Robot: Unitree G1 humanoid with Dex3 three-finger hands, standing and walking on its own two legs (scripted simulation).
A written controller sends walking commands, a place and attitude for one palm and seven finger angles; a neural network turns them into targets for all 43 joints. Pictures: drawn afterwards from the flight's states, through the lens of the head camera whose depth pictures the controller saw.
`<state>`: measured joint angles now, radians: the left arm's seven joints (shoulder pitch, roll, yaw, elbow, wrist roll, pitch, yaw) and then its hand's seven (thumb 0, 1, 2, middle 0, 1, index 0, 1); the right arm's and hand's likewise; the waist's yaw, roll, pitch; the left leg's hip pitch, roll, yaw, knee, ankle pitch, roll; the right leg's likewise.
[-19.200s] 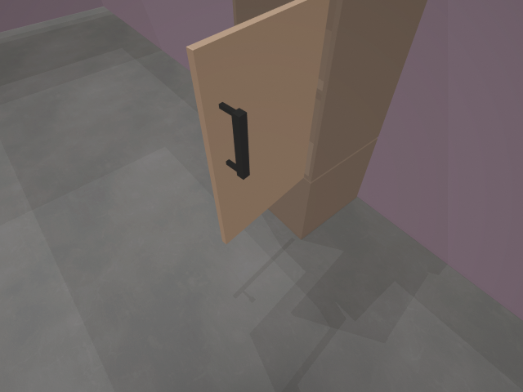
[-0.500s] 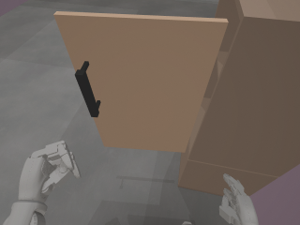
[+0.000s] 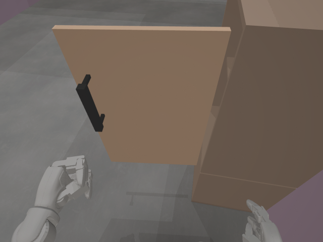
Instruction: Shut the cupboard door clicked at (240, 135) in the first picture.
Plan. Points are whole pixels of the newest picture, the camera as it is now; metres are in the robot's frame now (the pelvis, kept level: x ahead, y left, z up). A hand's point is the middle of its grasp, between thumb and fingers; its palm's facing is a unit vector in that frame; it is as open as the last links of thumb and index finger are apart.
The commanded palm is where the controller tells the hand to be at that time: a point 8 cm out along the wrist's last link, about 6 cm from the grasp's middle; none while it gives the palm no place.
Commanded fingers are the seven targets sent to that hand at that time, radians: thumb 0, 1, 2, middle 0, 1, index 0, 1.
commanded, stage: raise the hand and make a fist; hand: left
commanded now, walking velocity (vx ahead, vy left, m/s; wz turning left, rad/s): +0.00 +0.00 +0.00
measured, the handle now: (93, 104) +0.45 +0.22 +0.08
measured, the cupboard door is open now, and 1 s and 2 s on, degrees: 97 97 97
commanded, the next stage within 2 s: bring the fist close to the handle in 0.16 s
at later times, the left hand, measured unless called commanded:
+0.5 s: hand (79, 170) +0.25 +0.19 +0.10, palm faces +0.04 -1.00 -0.06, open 3.1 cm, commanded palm +0.23 +0.24 +0.09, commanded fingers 0.00 0.90 0.90 -1.30 -1.50 -1.30 -1.50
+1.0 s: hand (96, 144) +0.32 +0.18 +0.08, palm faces -0.03 -1.00 -0.03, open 3.1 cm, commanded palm +0.30 +0.24 +0.09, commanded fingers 0.00 0.90 0.90 -1.30 -1.50 -1.30 -1.50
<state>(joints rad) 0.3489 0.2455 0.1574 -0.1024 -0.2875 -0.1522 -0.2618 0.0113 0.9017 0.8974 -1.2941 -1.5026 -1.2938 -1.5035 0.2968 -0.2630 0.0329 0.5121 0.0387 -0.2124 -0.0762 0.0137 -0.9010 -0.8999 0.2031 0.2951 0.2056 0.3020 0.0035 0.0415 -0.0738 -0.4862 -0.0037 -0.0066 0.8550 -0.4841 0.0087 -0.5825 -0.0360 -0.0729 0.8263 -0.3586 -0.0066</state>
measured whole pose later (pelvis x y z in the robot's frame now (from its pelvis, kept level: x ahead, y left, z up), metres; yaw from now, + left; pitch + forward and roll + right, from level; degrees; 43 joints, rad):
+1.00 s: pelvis +0.00 +0.00 +0.00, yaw +0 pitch +8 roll +0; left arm -0.10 0.26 0.21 0.29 -0.26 -0.19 -0.25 0.01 0.90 0.90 -1.30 -1.50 -1.30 -1.50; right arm 0.27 -0.27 0.03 0.60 0.04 -0.18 -0.09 0.01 -0.90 -0.90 0.20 0.30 0.21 0.30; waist -0.01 0.04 -0.05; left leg -0.49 -0.01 0.00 0.81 -0.45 0.00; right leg -0.60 -0.04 -0.06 0.80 -0.33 -0.01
